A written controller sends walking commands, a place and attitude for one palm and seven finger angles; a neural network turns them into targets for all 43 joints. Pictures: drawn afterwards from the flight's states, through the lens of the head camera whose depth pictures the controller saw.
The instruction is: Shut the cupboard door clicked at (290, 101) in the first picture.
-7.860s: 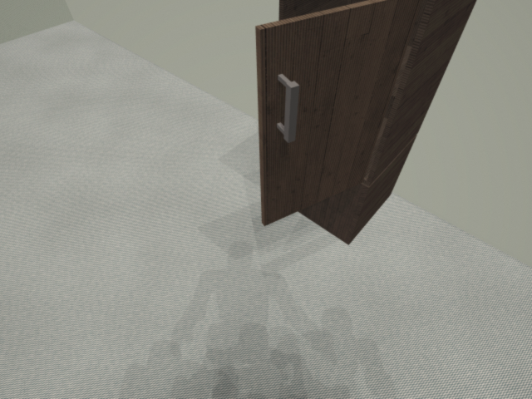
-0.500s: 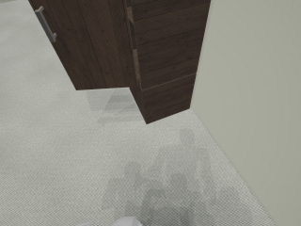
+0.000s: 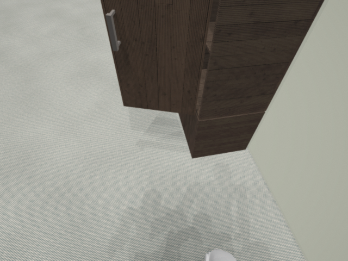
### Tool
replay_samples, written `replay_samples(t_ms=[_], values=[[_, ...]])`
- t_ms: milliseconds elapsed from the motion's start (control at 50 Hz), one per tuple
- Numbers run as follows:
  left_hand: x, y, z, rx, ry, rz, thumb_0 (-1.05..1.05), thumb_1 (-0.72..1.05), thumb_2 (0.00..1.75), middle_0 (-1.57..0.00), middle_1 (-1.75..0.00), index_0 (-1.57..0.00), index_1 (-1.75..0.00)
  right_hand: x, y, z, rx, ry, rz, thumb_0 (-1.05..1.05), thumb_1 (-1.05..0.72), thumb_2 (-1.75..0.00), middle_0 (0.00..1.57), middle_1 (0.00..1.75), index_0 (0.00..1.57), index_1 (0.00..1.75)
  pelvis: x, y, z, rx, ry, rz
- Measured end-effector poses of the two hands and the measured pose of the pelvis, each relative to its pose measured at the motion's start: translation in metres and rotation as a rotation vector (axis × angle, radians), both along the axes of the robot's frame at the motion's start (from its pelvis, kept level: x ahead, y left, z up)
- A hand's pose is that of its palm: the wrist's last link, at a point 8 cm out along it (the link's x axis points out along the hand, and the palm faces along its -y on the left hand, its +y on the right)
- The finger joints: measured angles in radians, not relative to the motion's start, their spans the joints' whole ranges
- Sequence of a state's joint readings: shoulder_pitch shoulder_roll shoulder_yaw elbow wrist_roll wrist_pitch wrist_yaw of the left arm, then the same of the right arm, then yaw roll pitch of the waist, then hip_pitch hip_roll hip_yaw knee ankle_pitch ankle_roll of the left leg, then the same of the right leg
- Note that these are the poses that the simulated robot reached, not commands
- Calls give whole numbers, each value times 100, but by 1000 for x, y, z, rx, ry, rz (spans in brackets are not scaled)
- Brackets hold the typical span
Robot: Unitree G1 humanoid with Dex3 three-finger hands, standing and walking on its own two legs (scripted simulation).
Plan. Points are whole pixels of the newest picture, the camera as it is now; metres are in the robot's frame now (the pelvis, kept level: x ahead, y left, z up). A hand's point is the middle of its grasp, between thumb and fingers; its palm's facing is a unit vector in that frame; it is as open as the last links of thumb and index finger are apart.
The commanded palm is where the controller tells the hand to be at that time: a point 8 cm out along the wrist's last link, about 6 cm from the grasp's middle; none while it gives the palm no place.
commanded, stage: take the last steps up to it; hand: left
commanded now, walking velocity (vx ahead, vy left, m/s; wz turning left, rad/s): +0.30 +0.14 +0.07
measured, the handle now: (114, 30) +0.86 +0.30 +0.08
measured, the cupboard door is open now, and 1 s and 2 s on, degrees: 70 70 70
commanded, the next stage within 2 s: come to a stop and stand still in 0.80 s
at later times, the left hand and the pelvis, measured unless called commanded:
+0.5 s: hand (112, 235) +0.20 +0.18 -0.16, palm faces +0.14 -0.96 -0.23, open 7.1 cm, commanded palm none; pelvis +0.18 -0.01 +0.01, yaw +4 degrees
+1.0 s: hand (101, 164) +0.42 +0.28 -0.17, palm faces +0.08 -0.97 -0.23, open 7.3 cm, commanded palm none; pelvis +0.36 +0.09 -0.01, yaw +2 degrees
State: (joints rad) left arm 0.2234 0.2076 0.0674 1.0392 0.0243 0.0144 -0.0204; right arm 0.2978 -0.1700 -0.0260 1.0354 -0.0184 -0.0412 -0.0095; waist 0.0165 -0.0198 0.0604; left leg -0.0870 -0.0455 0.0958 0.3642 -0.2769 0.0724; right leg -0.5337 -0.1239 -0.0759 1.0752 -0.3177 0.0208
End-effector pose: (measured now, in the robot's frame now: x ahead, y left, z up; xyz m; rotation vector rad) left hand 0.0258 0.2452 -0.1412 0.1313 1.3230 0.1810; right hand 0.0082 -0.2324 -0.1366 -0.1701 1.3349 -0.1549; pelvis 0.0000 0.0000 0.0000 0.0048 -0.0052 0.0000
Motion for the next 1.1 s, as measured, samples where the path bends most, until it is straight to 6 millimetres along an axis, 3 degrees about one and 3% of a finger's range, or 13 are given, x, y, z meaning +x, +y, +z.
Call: replay_samples(t_ms=[180,240,280,360,500,640,720,760,820,920,1000,1100], values=[[130,-26,7,1,-145,-88,1,91,90,-20,-30,-19,-30,-19,18,-20,89,202,-80,0,-91,-90,20,30,20,30,63,-6,-9,26,-2,1],[170,-37,2,10,-210,-100,1,90,90,-20,-30,-20,-30,-13,14,-32,109,262,-97,0,-91,-90,20,30,20,30,89,-15,-21,29,-7,12],[182,-42,3,11,-238,-78,1,90,90,-20,-30,-20,-30,2,8,-34,109,282,-86,0,-91,-90,20,30,20,30,102,-18,-22,20,-20,36],[178,-44,8,12,-191,-4,0,91,90,-20,-30,-20,-30,61,-6,-26,83,237,-54,1,-91,-90,20,30,20,30,127,-19,-10,11,-11,56],[161,-15,17,42,-54,74,-2,95,90,-20,-30,-20,-30,192,-5,-8,56,47,25,0,-91,-90,20,29,20,29,177,-7,6,17,24,73],[142,6,3,-24,133,153,0,92,90,-20,-30,-20,-30,322,38,-2,47,-104,138,0,-91,-90,19,29,20,29,234,34,0,9,26,81],[150,30,-18,-55,227,168,0,91,90,-20,-30,-20,-30,379,68,-10,14,-198,168,0,-91,-90,20,30,20,30,268,64,-19,-5,21,69],[170,42,-20,-49,235,151,1,91,90,-20,-30,-20,-30,390,79,-9,9,-205,158,0,-91,-90,20,30,20,30,279,72,-18,7,17,55],[218,59,-15,-33,178,118,1,91,90,-20,-30,-20,-30,390,93,-8,18,-174,130,0,-91,-90,20,30,20,30,298,81,-12,16,18,40],[314,75,-2,1,23,50,1,91,90,-20,-30,-19,-30,380,92,-8,7,-91,63,-1,-95,-90,20,30,20,30,330,90,-4,24,18,28],[382,82,3,42,-87,2,1,93,90,-20,-30,-19,-30,367,91,-19,23,16,28,-1,-94,-90,20,30,20,30,357,88,-8,34,4,31],[431,79,3,55,-134,-52,1,92,90,-20,-30,-19,-30,365,93,-31,42,112,-40,0,-92,-90,20,30,20,30,380,88,-14,13,6,40]])
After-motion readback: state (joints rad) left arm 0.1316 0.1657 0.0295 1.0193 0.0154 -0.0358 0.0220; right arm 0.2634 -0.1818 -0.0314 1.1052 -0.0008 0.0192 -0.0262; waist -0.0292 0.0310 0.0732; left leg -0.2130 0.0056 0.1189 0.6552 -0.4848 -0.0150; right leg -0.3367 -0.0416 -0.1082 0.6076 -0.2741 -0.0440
